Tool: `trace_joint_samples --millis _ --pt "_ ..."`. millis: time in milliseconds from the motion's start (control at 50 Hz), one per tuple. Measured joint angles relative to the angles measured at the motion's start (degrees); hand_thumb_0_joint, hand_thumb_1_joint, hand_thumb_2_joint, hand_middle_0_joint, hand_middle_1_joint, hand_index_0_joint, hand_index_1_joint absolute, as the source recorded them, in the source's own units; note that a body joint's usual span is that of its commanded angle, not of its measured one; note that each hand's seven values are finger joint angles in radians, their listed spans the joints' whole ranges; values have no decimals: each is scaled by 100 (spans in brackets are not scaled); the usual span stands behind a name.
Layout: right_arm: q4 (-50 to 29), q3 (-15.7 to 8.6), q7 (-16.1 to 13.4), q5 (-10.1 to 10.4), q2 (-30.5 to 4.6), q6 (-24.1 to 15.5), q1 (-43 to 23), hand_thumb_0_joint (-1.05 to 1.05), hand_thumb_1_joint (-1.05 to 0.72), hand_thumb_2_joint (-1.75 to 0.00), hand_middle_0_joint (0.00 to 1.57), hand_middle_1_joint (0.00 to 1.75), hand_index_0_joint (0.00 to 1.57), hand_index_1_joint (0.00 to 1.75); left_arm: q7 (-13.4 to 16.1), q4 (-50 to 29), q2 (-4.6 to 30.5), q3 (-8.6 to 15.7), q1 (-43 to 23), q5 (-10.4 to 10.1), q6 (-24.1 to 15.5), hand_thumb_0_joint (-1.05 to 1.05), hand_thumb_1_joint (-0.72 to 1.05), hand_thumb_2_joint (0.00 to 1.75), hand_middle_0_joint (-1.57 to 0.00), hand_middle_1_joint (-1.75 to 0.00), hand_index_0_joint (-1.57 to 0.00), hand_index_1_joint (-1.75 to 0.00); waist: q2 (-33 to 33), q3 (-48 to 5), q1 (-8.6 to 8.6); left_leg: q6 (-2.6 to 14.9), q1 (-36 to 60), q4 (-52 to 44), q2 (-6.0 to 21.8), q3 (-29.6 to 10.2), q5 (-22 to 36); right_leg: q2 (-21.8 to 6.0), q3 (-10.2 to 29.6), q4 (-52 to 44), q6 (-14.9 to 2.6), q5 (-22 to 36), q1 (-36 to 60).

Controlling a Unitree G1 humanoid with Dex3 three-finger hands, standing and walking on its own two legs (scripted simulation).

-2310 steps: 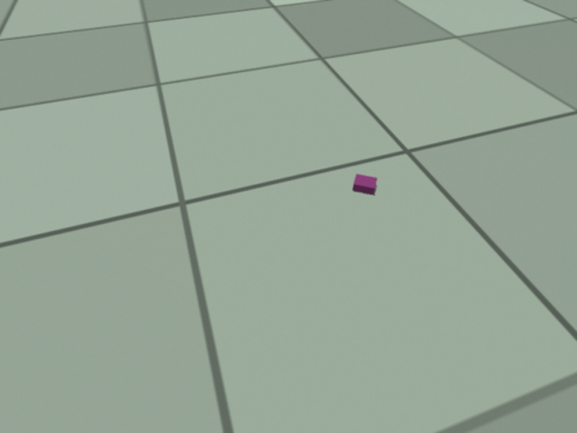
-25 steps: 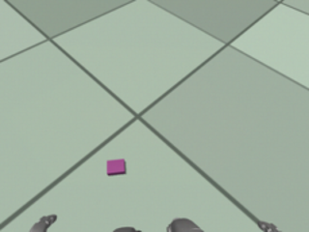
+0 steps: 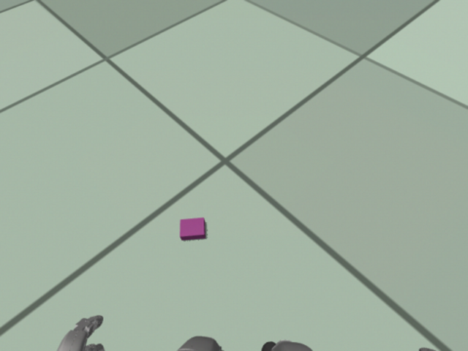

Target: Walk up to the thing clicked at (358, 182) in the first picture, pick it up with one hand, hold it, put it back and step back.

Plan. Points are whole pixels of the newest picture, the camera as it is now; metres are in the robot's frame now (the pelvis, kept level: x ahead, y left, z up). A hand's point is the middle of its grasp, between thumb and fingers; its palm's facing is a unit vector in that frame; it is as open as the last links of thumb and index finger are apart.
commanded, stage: step back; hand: left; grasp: from above
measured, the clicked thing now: (192, 228) +0.63 +0.24 -0.75
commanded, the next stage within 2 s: none
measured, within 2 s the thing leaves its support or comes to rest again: neither
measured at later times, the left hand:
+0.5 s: hand out of the picture -0.08 +0.27 -0.16, palm faces -0.03 -0.91 -0.42, open 7.4 cm
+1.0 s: hand out of the picture -0.21 +0.23 -0.15, palm faces +0.03 -0.94 -0.35, open 7.4 cm
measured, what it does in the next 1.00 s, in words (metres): walks backwards: left foot, then right foot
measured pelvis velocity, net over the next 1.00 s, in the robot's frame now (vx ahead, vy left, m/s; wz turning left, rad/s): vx -0.33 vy -0.04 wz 0.03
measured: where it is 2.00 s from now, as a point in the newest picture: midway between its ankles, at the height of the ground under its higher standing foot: outside the picture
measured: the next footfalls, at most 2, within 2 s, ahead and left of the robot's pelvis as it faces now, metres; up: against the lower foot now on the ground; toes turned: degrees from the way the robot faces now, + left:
left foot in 0.10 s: -0.03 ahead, +0.13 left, +0.00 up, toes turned +0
right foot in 0.50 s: -0.16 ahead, -0.16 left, +0.00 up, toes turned +2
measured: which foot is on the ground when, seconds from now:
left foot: up 0.00-0.08, down 0.10-0.54, up 0.56-0.82, down 0.84-1.00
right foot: down 0.00-0.14, up 0.16-0.48, down 0.50-0.86, up 0.88-1.00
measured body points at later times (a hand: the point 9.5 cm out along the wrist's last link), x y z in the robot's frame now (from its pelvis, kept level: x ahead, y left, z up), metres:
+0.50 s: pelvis -0.17 -0.02 -0.02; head -0.10 -0.01 +0.42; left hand -0.08 +0.31 -0.13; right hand -0.02 -0.33 -0.12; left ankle -0.07 +0.13 -0.73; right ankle -0.20 -0.16 -0.74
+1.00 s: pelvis -0.33 -0.04 +0.00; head -0.28 -0.01 +0.44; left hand -0.22 +0.28 -0.13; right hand -0.25 -0.34 -0.11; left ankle -0.30 +0.08 -0.73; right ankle -0.33 -0.18 -0.65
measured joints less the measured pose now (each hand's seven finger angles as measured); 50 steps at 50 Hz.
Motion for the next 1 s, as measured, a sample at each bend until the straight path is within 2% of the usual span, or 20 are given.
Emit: trace_joint_samples --millis 60,100,140,220,260,320,400,480,520,540,560,600,660,700,780,820,860,900,940,1000 --pt "-20 -1 0 -32 42 -7 27 1 -90 -90 21 30 20 30 7 -188 35 -16 -132 -13 5 1 90 90 -21 -30 -20 -30 -53 114 -43 23 409 -1084 237 234 127 -61 -155 213 34 51 -240" --pt "-37 -3 25 -63 89 -39 33 1 -90 -90 21 30 20 30 -12 -257 90 -26 -186 -45 47 1 90 90 -21 -30 -20 -30 -95 154 -76 87 723 -1956 337 364 656 -91 -241 466 75 33 -432" --pt "7 -7 43 -113 279 -49 -39 1 -90 -90 21 30 20 30 -29 -206 211 4 -254 -81 121 1 90 90 -21 -30 -20 -30 -421 282 -28 202 819 -2124 162 528 845 -259 -96 667 136 53 -521" --pt "-49 78 136 -214 387 -57 90 1 -90 -90 21 30 20 30 -41 44 198 50 -109 -75 252 1 91 90 -21 -30 -20 -30 -251 63 -148 298 628 -2051 389 407 985 329 403 2242 219 -1558 -862" --pt "-45 111 112 -247 422 -55 122 1 -90 -90 21 30 20 30 -52 78 236 94 -8 -115 257 1 91 90 -21 -30 -20 -30 -178 -65 -129 270 577 -2236 516 365 1178 575 673 3218 211 -1688 -953" --pt "-103 125 89 -227 459 -76 50 1 -90 -90 21 30 20 30 -63 59 367 188 149 -146 207 1 91 90 -21 -30 -20 -30 -220 -173 1 214 422 -2440 613 443 1437 638 955 3897 273 -1586 -851" --pt "-325 98 51 -183 410 -132 -202 1 -90 -90 21 30 21 30 -13 100 508 261 281 -135 171 1 91 90 -21 -30 -20 -30 -237 -59 106 183 114 -2334 724 567 1615 368 961 3215 468 -1724 -323" --pt "-543 82 63 -183 249 -112 -491 0 -90 -90 21 30 20 30 -18 242 536 213 348 -145 102 1 91 90 -20 -30 -20 -30 -167 80 144 63 -282 -1946 849 716 1673 -45 640 1314 454 -1489 366" --pt "-549 38 76 -135 83 -45 -617 0 -90 -90 21 30 20 30 -22 412 386 174 271 -117 43 1 91 90 -20 -30 -20 -30 164 203 70 -3 -473 -1663 1021 551 1681 71 405 717 428 -1160 611" --pt "-510 0 72 -107 -3 7 -622 0 -90 -90 21 30 20 30 -45 470 264 128 245 -89 33 1 91 90 -20 -30 -20 -30 415 235 -19 71 -539 -1599 1100 362 1716 195 242 676 405 -1072 641" --pt "-457 -32 57 -76 -29 61 -573 0 -90 -90 21 30 20 30 -86 464 193 78 286 -72 31 1 91 90 -20 -30 -20 -30 493 163 -53 121 -650 -1427 993 190 1323 195 166 720 380 -1035 572" --pt "-322 -58 33 -39 27 150 -436 0 -90 -90 21 30 20 30 -131 407 160 10 419 -33 48 1 91 90 -20 -30 -20 -30 268 -35 100 121 -836 -554 518 104 404 -14 339 864 321 -993 345" --pt "-215 -35 68 8 17 152 -198 1 -90 -90 21 30 20 30 -97 393 96 -24 500 -7 81 1 91 90 -21 -30 -20 -30 68 -225 141 151 -868 575 -5 -14 206 -248 473 649 306 -721 200" --pt "-185 -21 51 12 -5 105 -35 1 -90 -90 21 30 20 30 -70 347 85 -12 436 7 79 1 90 90 -21 -30 -20 -30 62 -287 91 124 -733 808 -111 -38 224 -294 418 528 317 -542 63" --pt "-126 21 27 -26 47 40 150 1 -90 -90 21 30 20 30 23 81 195 18 173 37 32 1 90 90 -21 -30 -20 -30 79 -161 -20 71 -17 -380 113 173 76 -254 190 551 355 -301 -261" --pt "-100 34 34 -73 116 -5 216 1 -90 -90 21 30 20 30 53 -66 286 34 -22 -7 43 1 90 90 -21 -30 -20 -30 45 -41 -95 83 426 -1496 263 367 440 -274 15 770 376 -290 -462" --pt "26 38 41 -139 359 -18 138 1 -90 -90 21 30 20 30 71 -118 454 77 -251 -65 99 1 90 90 -21 -30 -20 -30 -399 214 -17 239 650 -1979 58 593 793 -488 171 1083 373 -303 -622" --pt "37 109 109 -198 493 11 144 1 -90 -90 21 30 20 30 104 -61 453 97 -299 -111 176 1 91 90 -21 -30 -20 -30 -536 247 47 303 593 -1967 81 676 915 -253 453 1656 281 -1177 -803" --pt "18 145 142 -216 489 3 184 1 -90 -90 21 30 20 30 102 56 367 37 -271 -126 246 1 91 90 -21 -30 -20 -30 -318 156 -105 319 469 -1964 293 467 1042 184 562 2637 257 -1812 -932" --pt "-13 158 102 -242 486 7 144 1 -90 -90 21 30 20 30 48 115 338 6 -115 -192 252 1 91 90 -21 -30 -20 -30 -262 -29 -58 276 377 -2293 477 476 1376 525 867 3741 227 -1740 -991"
